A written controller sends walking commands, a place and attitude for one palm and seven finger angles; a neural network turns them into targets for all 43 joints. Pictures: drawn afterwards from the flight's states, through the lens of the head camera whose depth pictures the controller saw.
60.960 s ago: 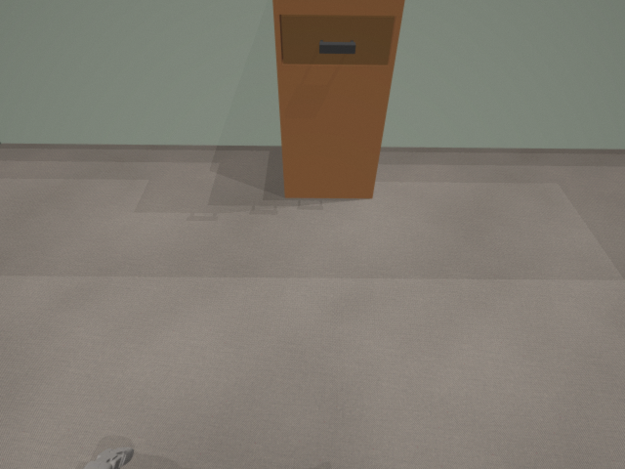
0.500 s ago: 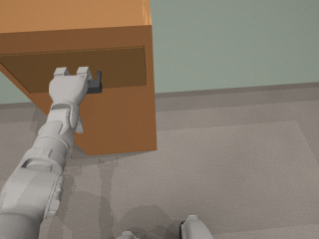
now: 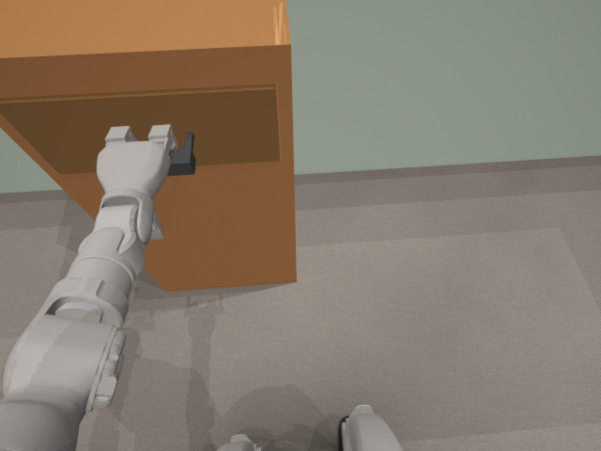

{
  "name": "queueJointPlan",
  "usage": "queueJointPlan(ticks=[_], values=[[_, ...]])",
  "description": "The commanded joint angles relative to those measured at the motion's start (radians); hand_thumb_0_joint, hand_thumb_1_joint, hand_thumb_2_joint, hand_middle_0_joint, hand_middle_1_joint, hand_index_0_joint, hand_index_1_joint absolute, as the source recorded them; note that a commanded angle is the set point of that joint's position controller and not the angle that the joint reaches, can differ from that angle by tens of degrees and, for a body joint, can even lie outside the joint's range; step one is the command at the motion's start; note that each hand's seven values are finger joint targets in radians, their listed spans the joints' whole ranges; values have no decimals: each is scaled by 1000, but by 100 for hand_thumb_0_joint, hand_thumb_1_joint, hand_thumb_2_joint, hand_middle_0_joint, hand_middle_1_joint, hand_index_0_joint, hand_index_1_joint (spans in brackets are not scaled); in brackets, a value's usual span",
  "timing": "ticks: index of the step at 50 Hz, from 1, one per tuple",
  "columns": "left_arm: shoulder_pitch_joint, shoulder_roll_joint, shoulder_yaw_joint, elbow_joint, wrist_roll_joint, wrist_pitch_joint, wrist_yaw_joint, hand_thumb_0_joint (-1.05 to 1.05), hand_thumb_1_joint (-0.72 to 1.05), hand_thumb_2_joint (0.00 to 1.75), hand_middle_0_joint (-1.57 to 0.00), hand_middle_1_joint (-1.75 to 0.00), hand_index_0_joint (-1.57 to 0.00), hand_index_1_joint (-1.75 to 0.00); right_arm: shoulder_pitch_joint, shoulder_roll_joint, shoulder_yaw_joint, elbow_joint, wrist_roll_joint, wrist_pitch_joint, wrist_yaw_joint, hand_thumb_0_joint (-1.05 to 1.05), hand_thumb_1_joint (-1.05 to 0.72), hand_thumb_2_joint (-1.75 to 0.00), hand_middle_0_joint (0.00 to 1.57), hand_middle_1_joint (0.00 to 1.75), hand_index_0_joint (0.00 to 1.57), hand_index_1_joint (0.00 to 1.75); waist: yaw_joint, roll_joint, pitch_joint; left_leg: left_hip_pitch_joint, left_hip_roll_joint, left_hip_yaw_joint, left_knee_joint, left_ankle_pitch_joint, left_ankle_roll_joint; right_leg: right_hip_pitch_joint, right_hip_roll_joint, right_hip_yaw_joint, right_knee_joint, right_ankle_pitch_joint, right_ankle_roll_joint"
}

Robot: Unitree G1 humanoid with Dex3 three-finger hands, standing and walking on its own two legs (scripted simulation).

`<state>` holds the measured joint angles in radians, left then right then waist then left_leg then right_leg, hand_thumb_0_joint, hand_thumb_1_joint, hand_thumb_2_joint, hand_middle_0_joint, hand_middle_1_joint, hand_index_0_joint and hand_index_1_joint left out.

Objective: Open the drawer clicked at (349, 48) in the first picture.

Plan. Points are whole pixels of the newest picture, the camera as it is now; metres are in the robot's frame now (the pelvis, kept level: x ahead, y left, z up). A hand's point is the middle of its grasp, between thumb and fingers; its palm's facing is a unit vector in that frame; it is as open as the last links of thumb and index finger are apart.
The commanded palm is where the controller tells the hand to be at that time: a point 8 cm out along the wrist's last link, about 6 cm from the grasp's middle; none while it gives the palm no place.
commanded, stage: close the thumb around the handle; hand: left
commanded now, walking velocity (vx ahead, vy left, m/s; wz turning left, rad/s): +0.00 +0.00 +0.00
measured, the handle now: (153, 152) +0.55 +0.20 +0.01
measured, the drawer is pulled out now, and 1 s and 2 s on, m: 0.00 0.04 0.16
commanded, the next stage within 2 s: pull the drawer open in 0.50 s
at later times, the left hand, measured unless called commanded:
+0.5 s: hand (150, 190) +0.48 +0.20 +0.00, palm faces -0.06 +0.01 -1.00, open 7.1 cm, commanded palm +0.45 +0.20 +0.05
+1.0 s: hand (148, 211) +0.45 +0.20 +0.00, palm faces -0.04 -0.01 -1.00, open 7.1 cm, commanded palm +0.41 +0.20 +0.05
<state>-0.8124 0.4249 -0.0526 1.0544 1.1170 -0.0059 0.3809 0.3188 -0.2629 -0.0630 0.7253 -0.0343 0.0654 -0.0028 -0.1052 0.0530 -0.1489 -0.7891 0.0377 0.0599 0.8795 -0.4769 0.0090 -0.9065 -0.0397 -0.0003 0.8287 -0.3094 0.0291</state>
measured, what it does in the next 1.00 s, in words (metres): stands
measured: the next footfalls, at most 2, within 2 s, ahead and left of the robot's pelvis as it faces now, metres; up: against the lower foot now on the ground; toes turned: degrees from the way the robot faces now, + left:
none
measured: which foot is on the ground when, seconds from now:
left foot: down 0.00-1.00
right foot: down 0.00-1.00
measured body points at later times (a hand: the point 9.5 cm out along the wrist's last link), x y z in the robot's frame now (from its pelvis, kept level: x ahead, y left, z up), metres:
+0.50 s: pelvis +0.01 +0.00 +0.00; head +0.13 -0.02 +0.43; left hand +0.48 +0.20 +0.06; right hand +0.03 -0.27 -0.14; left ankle -0.05 +0.11 -0.69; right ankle +0.04 -0.14 -0.69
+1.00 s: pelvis +0.02 +0.00 +0.01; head +0.12 -0.02 +0.45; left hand +0.45 +0.20 +0.05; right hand +0.06 -0.27 -0.13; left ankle -0.05 +0.11 -0.69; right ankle +0.04 -0.14 -0.69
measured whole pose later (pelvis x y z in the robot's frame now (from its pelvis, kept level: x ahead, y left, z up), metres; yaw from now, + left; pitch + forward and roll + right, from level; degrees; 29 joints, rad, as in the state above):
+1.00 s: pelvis +0.02 +0.00 +0.01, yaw -1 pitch +21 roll -1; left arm -0.55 0.37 -0.06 0.81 1.11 -0.01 0.40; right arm 0.31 -0.25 -0.08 0.70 -0.02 0.09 0.00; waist -0.06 0.06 -0.16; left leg -0.69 0.04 0.07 0.81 -0.48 0.01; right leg -0.81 -0.03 0.01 0.77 -0.31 0.03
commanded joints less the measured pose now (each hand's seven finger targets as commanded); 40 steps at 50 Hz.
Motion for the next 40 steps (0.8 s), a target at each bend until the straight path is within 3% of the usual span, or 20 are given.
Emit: queueJointPlan(ticks=[1,7,8,9,10,14,15,18,19,23,24,25,28,29,30,32,37,38,39,40], values=[[-307,191,41,-134,-7,-29,11,0,12,56,-34,-127,-34,-127,141,-155,-56,-48,1,-19,-14,0,-90,-90,20,30,20,30,-6,-36,-410,151,-49,-30,-86,444,18,353,67,-31,-40,327,-56],[-286,180,49,-159,-5,-57,18,0,45,71,-37,-130,-37,-130,147,-150,-64,-52,-2,-25,-11,0,-90,-90,20,30,20,30,0,-31,-449,170,-47,-34,-64,511,15,347,69,-33,-23,358,-58],[-273,148,21,-136,-3,-54,21,0,51,73,-37,-131,-37,-131,146,-148,-62,-48,-3,-28,-12,0,-90,-90,20,30,20,30,-5,-28,-425,160,-46,-31,-65,501,15,335,68,-36,-23,353,-57],[-279,178,48,-137,-6,-49,25,0,56,76,-38,-131,-38,-131,150,-153,-63,-44,0,-26,-10,0,-90,-90,20,30,20,30,-4,-38,-416,154,-44,-33,-64,493,14,327,70,-36,-21,349,-57],[-291,167,32,-139,1,-47,29,0,62,78,-38,-132,-38,-132,143,-152,-63,-43,-1,-28,-12,0,-90,-90,20,30,20,30,-9,-24,-404,153,-45,-31,-63,497,14,320,68,-36,-23,350,-57],[-302,175,45,-158,5,-31,41,0,84,88,-40,-134,-40,-134,158,-152,-67,-38,-2,-24,-6,0,-90,-90,20,30,20,30,-2,-13,-464,186,-42,-37,-57,561,11,337,70,-36,-15,382,-57],[-275,149,25,-135,8,-20,40,0,90,90,-40,-135,-40,-135,153,-149,-66,-40,-3,-23,-6,0,-90,-90,20,30,20,30,-2,-17,-443,186,-42,-35,-59,572,11,335,70,-40,-20,383,-56],[-297,139,16,-140,2,-11,36,0,90,90,-40,-135,-40,-135,156,-149,-68,-35,-3,-20,-5,0,-90,-90,20,30,20,30,-12,-20,-440,188,-42,-35,-61,570,13,343,70,-39,-27,392,-55],[-291,183,52,-148,0,-7,34,0,90,90,-40,-135,-40,-135,158,-155,-67,-34,-1,-15,-5,0,-90,-90,20,30,20,30,-3,-41,-451,184,-42,-35,-63,561,13,357,70,-35,-27,396,-54],[-296,164,35,-173,-8,-22,25,0,90,90,-40,-135,-40,-135,150,-146,-65,-40,-4,-16,-10,0,-90,-90,20,30,20,30,-3,-20,-463,188,-47,-32,-70,560,16,386,66,-33,-31,410,-53],[-287,204,69,-178,-12,-25,23,0,90,90,-40,-135,-40,-135,153,-151,-65,-36,-2,-13,-9,0,-90,-90,20,30,20,30,4,-20,-463,196,-44,-34,-69,569,15,381,68,-31,-28,412,-54],[-279,165,35,-168,-9,-28,21,0,90,90,-40,-135,-40,-135,144,-146,-61,-43,-4,-14,-12,0,-90,-90,20,30,20,30,-1,-25,-444,184,-46,-31,-70,558,16,378,68,-33,-32,407,-53],[-276,170,40,-160,-12,-40,21,0,90,90,-40,-135,-40,-135,144,-147,-61,-40,-4,-16,-12,0,-90,-90,20,30,20,30,-5,-37,-428,171,-46,-33,-69,536,17,370,68,-34,-30,393,-54],[-292,198,60,-165,-9,-43,22,0,90,90,-40,-135,-40,-135,145,-152,-62,-37,-2,-15,-12,0,-90,-90,20,30,20,30,-5,-36,-421,165,-46,-33,-69,520,16,360,68,-30,-30,386,-54],[-283,174,40,-161,-3,-44,24,0,90,90,-40,-135,-40,-135,141,-148,-61,-40,-4,-18,-13,0,-90,-90,20,30,20,30,-3,-28,-416,163,-47,-31,-72,517,16,359,68,-34,-31,379,-55],[-246,190,67,-189,-8,-49,26,0,90,90,-40,-135,-40,-135,143,-149,-65,-47,-5,-15,-7,0,-90,-90,20,30,20,30,16,-10,-460,189,-47,-31,-68,562,15,378,69,-30,-26,402,-59],[-160,148,53,-236,-13,-44,32,0,90,90,-40,-135,-40,-135,135,-142,-70,-62,-2,-12,-1,0,-90,-90,20,30,20,30,33,-18,-477,212,-42,-29,-75,620,14,412,69,-33,-31,441,-58],[-100,147,56,-221,-15,-37,32,0,90,90,-40,-135,-40,-135,128,-141,-68,-65,-1,-11,-3,0,-90,-90,20,30,20,30,44,-38,-453,202,-42,-22,-81,616,16,426,68,-34,-37,448,-56],[-99,174,78,-265,-19,-38,32,0,90,90,-40,-135,-40,-135,128,-145,-69,-70,3,-9,-2,0,-90,-90,20,30,20,30,52,-35,-478,211,-40,-26,-87,628,15,446,68,-31,-35,461,-56],[-55,144,58,-261,-16,-32,32,0,90,90,-40,-135,-40,-135,113,-139,-69,-78,3,-8,-4,0,-90,-90,20,30,20,30,56,-45,-460,209,-42,-19,-91,631,17,453,67,-32,-42,465,-56]])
